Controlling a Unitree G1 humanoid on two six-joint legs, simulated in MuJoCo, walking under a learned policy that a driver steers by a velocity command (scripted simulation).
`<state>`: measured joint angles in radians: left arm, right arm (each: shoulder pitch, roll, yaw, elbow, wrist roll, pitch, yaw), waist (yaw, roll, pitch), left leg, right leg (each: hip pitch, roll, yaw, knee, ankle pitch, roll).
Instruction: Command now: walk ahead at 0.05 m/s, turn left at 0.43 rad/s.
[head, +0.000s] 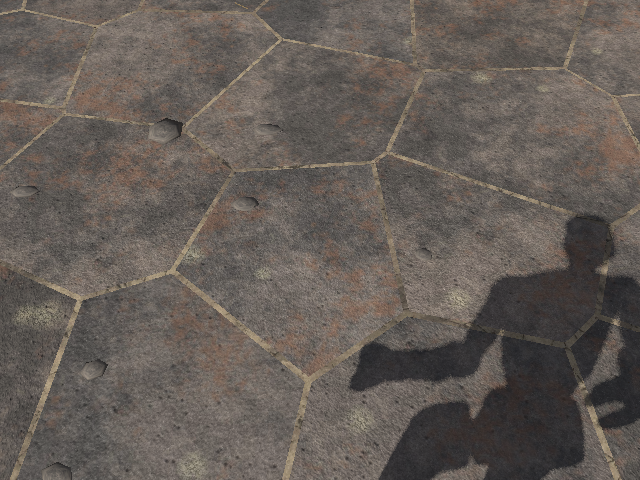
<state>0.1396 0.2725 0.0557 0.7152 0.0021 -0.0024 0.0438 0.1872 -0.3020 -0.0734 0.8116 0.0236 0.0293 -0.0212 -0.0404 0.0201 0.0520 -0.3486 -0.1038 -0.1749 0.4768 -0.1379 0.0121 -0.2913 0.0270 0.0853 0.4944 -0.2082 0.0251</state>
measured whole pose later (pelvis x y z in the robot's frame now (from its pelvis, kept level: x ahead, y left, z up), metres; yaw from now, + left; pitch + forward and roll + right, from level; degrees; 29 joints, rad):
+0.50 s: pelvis +0.01 +0.04 +0.00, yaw +13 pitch +1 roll +0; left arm 0.19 0.32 0.07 0.80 0.00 0.01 0.02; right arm 0.12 -0.26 -0.04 0.72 -0.02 0.03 0.00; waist 0.03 -0.05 0.05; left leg -0.26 -0.02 0.03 0.51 -0.27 0.05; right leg -0.36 -0.08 -0.01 0.87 -0.54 0.07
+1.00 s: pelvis +0.03 +0.00 +0.00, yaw -2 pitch +1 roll +2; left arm 0.27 0.29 0.08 0.81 -0.02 -0.01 -0.01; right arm 0.14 -0.33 -0.09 0.83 0.02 -0.01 0.00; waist 0.01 0.04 0.02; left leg -0.34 0.05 0.09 0.86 -0.48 0.00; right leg -0.22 -0.01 -0.05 0.57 -0.36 -0.07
